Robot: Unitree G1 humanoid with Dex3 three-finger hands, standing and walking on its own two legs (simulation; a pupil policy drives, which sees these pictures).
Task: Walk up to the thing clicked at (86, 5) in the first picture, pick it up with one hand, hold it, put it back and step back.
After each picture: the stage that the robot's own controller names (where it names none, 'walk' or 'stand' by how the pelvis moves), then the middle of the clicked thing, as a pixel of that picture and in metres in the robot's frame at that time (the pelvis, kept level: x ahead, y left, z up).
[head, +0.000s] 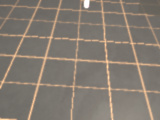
stand; (86, 3) +2.29 -0.08 -0.72
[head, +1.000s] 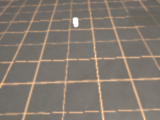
walk; (75, 22) +2.15 +0.21 -0.69
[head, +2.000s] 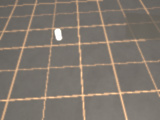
walk; (58, 34) +1.49 +0.38 -0.71
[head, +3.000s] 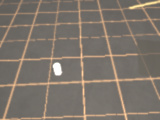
walk; (57, 69) +1.00 +0.31 -0.72
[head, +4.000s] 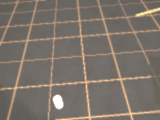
walk; (58, 102) +0.61 +0.25 -0.72
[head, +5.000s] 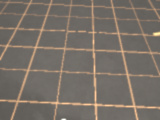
walk; out of the picture +0.42 +0.13 -0.71
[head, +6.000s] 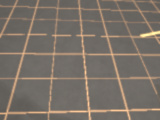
stand; out of the picture +0.36 +0.12 -0.72
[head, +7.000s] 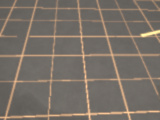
stand; out of the picture +0.32 +0.14 -0.72
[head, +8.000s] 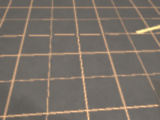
stand; out of the picture +0.34 +0.15 -0.73
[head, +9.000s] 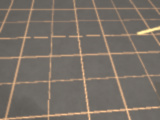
stand; out of the picture +0.33 +0.14 -0.73
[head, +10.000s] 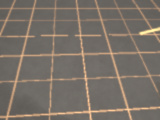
stand; out of the picture +0.34 +0.13 -0.73
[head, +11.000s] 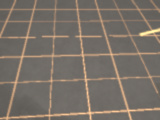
stand; out of the picture +0.34 +0.13 -0.73
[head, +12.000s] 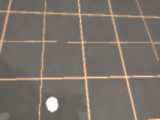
go down; (52, 104) +0.38 +0.13 -0.59
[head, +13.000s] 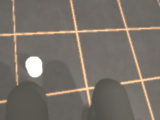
go down; (34, 67) +0.43 +0.16 -0.31
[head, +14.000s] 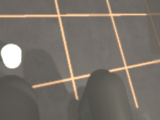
close in; (11, 57) +0.43 +0.18 -0.27
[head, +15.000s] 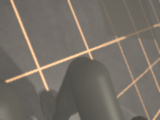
close; out of the picture +0.42 +0.21 -0.23
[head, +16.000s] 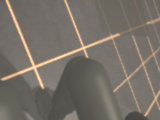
lift; out of the picture +0.42 +0.22 -0.23
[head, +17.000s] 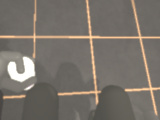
lift; (23, 74) +0.33 +0.20 -0.07
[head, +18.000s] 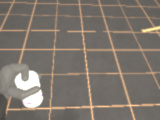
hold; (30, 89) +0.32 +0.17 +0.03
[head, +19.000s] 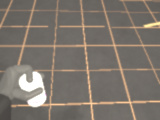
hold; (33, 89) +0.32 +0.17 +0.01
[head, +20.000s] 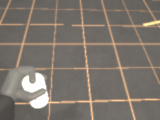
hold; (36, 91) +0.32 +0.16 +0.00
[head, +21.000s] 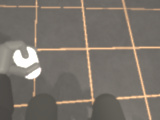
crouch; (28, 63) +0.40 +0.18 -0.08
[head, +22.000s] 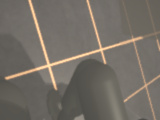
lower; out of the picture +0.41 +0.24 -0.23
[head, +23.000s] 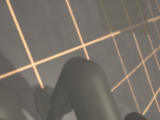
lower; out of the picture +0.43 +0.26 -0.24
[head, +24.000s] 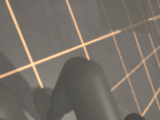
lower; out of the picture +0.44 +0.26 -0.24
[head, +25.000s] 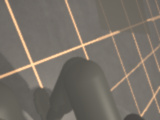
lower; out of the picture +0.44 +0.26 -0.24
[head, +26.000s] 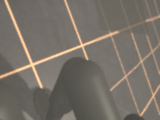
loosen; out of the picture +0.43 +0.25 -0.24
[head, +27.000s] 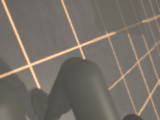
withdraw; out of the picture +0.42 +0.22 -0.24
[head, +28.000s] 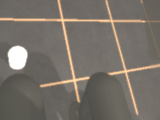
stand; (17, 58) +0.43 +0.19 -0.28
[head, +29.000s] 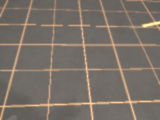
stand; out of the picture +0.36 +0.11 -0.64
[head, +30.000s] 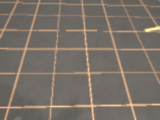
stand; out of the picture +0.38 +0.12 -0.66
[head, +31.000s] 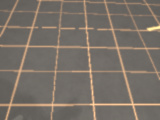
stand; out of the picture +0.38 +0.11 -0.67
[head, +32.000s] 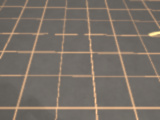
stand; out of the picture +0.39 +0.11 -0.72
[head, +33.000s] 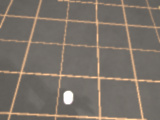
walk; (68, 97) +0.48 +0.07 -0.70
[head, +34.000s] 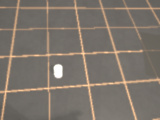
walk; (58, 71) +0.73 +0.15 -0.70
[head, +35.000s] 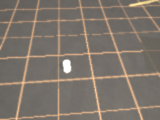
stand; (67, 66) +1.00 +0.19 -0.71
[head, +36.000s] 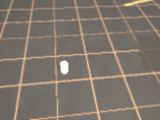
stand; (64, 67) +0.98 +0.17 -0.72
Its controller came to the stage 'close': yes
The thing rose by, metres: 0.71
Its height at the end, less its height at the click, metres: +0.00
